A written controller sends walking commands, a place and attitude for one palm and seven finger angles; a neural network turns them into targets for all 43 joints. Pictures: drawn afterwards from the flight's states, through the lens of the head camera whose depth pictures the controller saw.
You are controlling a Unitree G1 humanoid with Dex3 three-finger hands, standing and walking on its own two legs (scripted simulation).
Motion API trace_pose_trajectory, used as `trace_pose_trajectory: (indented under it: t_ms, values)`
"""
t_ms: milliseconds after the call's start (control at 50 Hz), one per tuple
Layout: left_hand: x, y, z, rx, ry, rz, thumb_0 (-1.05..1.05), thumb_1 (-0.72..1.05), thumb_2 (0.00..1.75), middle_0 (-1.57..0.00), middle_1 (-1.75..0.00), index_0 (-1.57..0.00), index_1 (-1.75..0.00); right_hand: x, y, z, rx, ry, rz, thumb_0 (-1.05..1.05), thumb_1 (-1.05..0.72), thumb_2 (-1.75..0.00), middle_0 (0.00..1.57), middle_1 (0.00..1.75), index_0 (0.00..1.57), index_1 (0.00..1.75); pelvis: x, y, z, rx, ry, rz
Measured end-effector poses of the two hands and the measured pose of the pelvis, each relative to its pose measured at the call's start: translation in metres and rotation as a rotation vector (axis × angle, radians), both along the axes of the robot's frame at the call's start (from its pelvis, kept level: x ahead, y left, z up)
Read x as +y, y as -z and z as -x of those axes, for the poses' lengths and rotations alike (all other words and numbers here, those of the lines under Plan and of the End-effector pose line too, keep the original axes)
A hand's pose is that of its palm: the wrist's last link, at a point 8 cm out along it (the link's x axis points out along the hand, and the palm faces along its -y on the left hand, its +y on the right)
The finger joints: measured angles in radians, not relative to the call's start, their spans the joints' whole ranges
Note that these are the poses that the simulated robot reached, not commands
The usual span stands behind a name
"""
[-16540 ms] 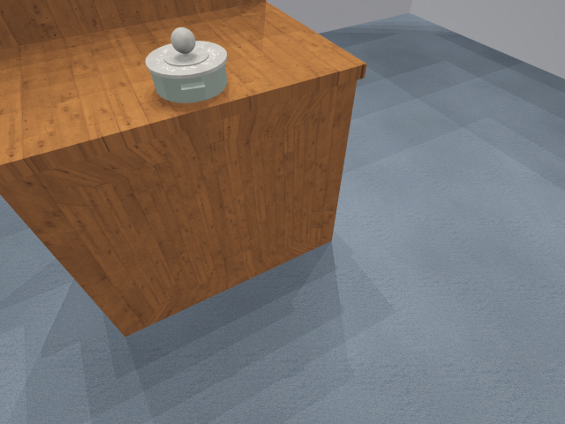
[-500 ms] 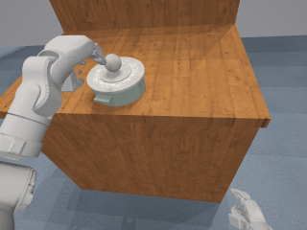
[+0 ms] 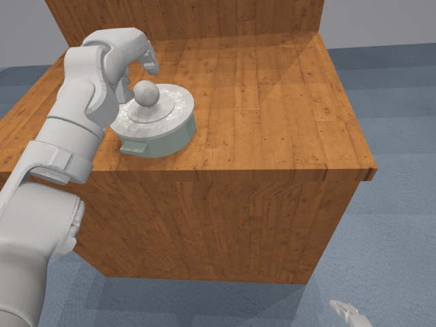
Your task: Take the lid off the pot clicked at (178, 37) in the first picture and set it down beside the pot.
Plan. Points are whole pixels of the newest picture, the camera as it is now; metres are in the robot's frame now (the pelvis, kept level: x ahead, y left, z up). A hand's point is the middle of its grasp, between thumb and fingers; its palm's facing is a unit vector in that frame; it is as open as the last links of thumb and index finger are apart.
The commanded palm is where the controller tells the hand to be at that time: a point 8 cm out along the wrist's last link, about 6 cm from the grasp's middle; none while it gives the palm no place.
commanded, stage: move the open hand above the knob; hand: left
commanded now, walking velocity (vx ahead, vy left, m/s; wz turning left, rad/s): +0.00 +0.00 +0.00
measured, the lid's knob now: (146, 93) +0.53 +0.16 +0.17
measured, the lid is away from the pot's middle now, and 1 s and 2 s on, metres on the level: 0.00 0.00 0.00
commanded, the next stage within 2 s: lower the open fingers around the knob in 1.00 s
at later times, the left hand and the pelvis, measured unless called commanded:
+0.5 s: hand (141, 51) +0.51 +0.14 +0.27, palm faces -0.20 -0.03 -0.98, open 10.0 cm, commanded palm +0.48 +0.16 +0.32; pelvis +0.01 +0.00 +0.00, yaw -2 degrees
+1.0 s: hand (129, 64) +0.50 +0.16 +0.25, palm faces -0.25 -0.02 -0.97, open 10.0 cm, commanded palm +0.49 +0.17 +0.32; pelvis +0.01 +0.00 +0.00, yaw +0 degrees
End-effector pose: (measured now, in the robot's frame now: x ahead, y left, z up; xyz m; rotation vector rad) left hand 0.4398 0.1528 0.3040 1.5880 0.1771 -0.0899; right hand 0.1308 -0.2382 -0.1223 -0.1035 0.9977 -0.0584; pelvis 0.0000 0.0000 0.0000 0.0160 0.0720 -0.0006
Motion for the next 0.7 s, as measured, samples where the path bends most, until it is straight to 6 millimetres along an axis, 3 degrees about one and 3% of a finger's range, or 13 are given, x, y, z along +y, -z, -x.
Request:
trace_pose_trajectory:
  t_ms: [80, 180, 280, 380, 460, 520, 620, 700]
  values:
    - [-0.013, -0.003, -0.007, 0.001, 0.052, 0.013, 0.0, -0.4, 1.74, -0.9, -0.08, -0.9, -0.08, -0.004, 0.0, 0.005, -0.001, 0.017, 0.028, 0.02, -0.91, -0.9, 0.2, 0.3, 0.2, 0.3, 0.0, 0.0, -0.002, 0.002, -0.001, 0.001]
    - [-0.009, -0.022, -0.025, 0.002, -0.031, 0.038, 0.0, -0.4, 1.74, -0.9, -0.08, -0.9, -0.08, -0.01, -0.001, 0.016, 0.017, 0.056, 0.043, 0.01, -0.91, -0.9, 0.2, 0.3, 0.2, 0.3, -0.001, -0.001, -0.003, 0.015, 0.005, -0.001]
    - [-0.017, -0.012, -0.035, 0.04, -0.044, -0.009, 0.0, -0.4, 1.74, -0.9, -0.08, -0.89, -0.08, -0.016, 0.004, 0.032, 0.083, 0.067, 0.048, 0.01, -0.91, -0.9, 0.2, 0.29, 0.2, 0.3, -0.002, -0.001, -0.003, 0.034, 0.005, -0.001]
    - [-0.026, -0.007, -0.048, 0.066, -0.001, 0.051, 0.0, -0.4, 1.74, -0.9, -0.08, -0.89, -0.08, -0.023, 0.004, 0.048, 0.112, 0.108, 0.077, 0.01, -0.91, -0.9, 0.2, 0.3, 0.2, 0.3, -0.003, -0.001, -0.005, 0.047, 0.013, 0.0]
    - [-0.022, -0.021, -0.056, 0.027, -0.013, 0.051, 0.0, -0.4, 1.74, -0.9, -0.08, -0.9, -0.08, -0.027, 0.003, 0.059, 0.121, 0.142, 0.088, 0.01, -0.91, -0.9, 0.2, 0.3, 0.2, 0.3, -0.004, -0.001, -0.01, 0.058, 0.025, 0.0]
    - [-0.014, -0.02, -0.059, 0.043, -0.061, 0.038, 0.0, -0.4, 1.74, -0.9, -0.08, -0.89, -0.08, -0.028, 0.005, 0.066, 0.149, 0.152, 0.079, 0.01, -0.91, -0.9, 0.2, 0.29, 0.2, 0.3, -0.004, -0.001, -0.012, 0.061, 0.029, 0.001]
    - [-0.005, -0.004, -0.057, 0.081, -0.057, 0.029, 0.0, -0.4, 1.74, -0.9, -0.08, -0.89, -0.08, -0.028, 0.007, 0.067, 0.174, 0.144, 0.073, 0.01, -0.91, -0.9, 0.2, 0.29, 0.2, 0.3, -0.004, -0.001, -0.012, 0.059, 0.028, 0.002]
    - [-0.007, -0.006, -0.052, 0.068, -0.012, 0.03, 0.0, -0.4, 1.74, -0.9, -0.08, -0.89, -0.08, -0.026, 0.004, 0.056, 0.144, 0.133, 0.082, 0.01, -0.91, -0.9, 0.2, 0.3, 0.2, 0.3, -0.003, -0.001, -0.012, 0.054, 0.018, 0.005]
